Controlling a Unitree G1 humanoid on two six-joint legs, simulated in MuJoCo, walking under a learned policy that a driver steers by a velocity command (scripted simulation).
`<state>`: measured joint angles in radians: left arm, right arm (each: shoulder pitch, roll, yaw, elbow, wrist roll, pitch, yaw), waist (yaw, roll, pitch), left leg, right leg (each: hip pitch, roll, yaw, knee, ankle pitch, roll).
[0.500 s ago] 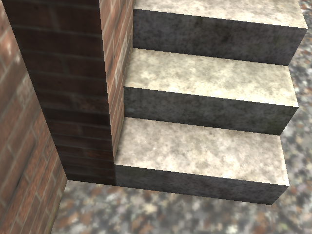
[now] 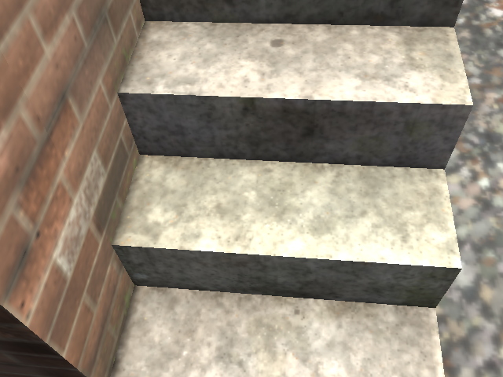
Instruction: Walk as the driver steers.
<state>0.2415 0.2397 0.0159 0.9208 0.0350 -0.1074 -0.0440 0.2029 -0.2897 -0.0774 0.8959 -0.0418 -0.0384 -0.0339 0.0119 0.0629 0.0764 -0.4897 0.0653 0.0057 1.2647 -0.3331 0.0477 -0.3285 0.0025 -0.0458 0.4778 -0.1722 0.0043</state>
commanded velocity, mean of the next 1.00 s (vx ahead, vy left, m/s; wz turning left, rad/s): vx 0.64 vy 0.04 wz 0.00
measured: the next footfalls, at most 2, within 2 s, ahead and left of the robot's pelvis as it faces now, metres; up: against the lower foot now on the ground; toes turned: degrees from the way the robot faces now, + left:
left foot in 0.42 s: +0.43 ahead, +0.07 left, +0.19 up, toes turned +5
right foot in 0.90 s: +0.66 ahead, -0.08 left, +0.39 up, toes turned -5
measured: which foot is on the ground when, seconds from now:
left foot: up 0.00-0.40, down 0.42-0.92, up 0.94-1.00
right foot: down 0.00-0.44, up 0.46-0.88, down 0.90-1.00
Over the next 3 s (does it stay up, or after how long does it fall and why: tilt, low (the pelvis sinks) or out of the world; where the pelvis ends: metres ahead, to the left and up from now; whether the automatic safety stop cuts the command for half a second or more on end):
stays up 1.53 -0.13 1.08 its command is cut before an obstacle from the start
